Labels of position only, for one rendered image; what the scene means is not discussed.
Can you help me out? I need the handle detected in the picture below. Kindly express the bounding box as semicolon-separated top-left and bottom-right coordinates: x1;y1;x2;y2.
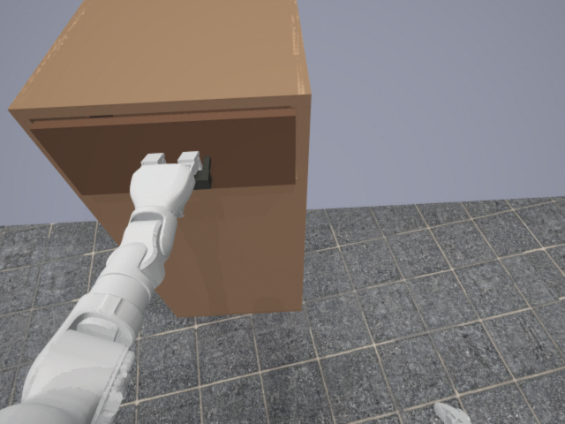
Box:
193;156;212;190

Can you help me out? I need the cabinet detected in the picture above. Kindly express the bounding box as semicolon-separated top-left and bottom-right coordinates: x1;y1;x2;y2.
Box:
8;0;312;318

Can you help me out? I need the right robot hand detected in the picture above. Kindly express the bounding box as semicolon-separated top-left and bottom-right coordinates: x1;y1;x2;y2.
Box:
433;402;471;424

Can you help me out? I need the drawer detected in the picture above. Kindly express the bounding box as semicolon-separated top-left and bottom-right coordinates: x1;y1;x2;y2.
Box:
29;106;296;195

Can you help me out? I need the left robot hand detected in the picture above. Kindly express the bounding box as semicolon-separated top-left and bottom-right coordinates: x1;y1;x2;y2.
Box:
130;151;203;218

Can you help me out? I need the robot left forearm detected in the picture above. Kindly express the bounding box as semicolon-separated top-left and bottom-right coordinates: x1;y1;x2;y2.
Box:
21;207;177;403

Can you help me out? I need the robot left upper arm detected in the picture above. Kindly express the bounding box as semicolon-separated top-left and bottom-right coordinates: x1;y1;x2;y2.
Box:
0;329;136;424

